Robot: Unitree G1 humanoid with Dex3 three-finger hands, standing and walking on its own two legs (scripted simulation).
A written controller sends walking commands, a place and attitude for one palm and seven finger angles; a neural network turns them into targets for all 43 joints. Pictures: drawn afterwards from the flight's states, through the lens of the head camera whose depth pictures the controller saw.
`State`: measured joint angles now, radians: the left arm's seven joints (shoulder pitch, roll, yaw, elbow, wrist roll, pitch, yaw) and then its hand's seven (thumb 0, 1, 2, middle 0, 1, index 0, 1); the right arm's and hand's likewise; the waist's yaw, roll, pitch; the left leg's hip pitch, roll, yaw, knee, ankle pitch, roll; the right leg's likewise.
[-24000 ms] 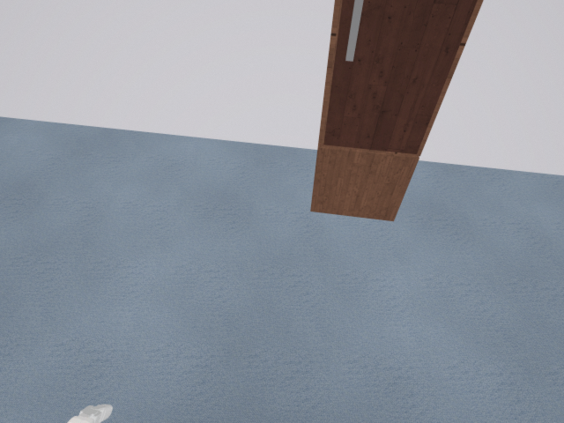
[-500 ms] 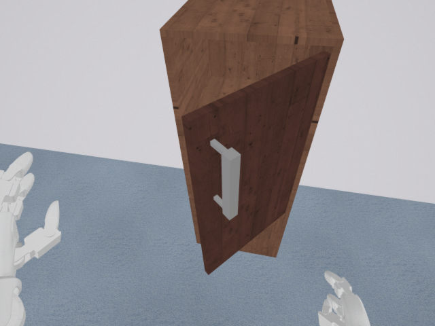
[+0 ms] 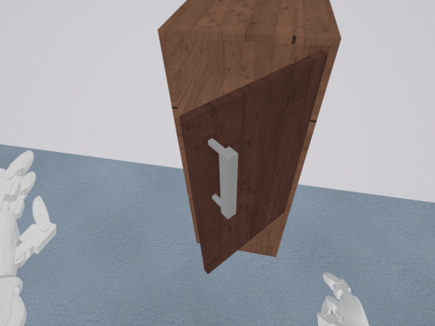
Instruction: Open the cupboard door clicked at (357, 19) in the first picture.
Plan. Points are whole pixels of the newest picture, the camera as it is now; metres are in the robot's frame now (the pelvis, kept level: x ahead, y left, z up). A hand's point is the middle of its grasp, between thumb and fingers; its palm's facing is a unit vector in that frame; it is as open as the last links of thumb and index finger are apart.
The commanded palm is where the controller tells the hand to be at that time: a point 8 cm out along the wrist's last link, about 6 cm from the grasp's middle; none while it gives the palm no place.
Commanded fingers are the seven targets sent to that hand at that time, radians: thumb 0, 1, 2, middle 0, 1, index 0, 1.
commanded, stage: step back with the hand held close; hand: left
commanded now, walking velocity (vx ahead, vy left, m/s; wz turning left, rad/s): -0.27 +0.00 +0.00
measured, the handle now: (221, 180) +0.36 +0.04 +0.09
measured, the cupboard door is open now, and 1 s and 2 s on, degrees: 50 50 50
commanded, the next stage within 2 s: stop stepping back and stand still in 1.04 s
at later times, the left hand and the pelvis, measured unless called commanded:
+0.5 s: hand (8, 278) +0.12 +0.28 +0.15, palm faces +0.41 -0.76 -0.50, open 7.4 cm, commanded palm +0.06 +0.32 +0.17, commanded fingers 0.00 0.90 0.90 -0.20 -0.30 -0.20 -0.30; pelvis -0.08 +0.02 -0.01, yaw +0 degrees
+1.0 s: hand out of the picture +0.02 +0.29 +0.16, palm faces +0.52 -0.69 -0.50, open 7.4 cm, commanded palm -0.06 +0.33 +0.17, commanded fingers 0.00 0.90 0.90 -0.20 -0.30 -0.20 -0.30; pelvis -0.16 +0.01 -0.04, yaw +7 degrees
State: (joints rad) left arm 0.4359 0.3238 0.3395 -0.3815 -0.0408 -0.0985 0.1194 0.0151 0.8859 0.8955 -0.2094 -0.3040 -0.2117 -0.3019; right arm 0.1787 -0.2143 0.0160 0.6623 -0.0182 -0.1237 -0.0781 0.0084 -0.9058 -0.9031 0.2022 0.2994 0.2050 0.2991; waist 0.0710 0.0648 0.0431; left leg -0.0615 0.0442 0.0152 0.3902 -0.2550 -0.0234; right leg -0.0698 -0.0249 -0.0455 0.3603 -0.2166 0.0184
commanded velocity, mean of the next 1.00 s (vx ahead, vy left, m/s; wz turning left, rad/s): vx -0.31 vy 0.00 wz -0.04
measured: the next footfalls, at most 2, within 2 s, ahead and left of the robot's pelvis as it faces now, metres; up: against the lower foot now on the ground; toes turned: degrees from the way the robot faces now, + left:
right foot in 1.36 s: -0.24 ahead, -0.09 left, +0.00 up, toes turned +13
left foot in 1.56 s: -0.31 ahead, +0.12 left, +0.00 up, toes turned +4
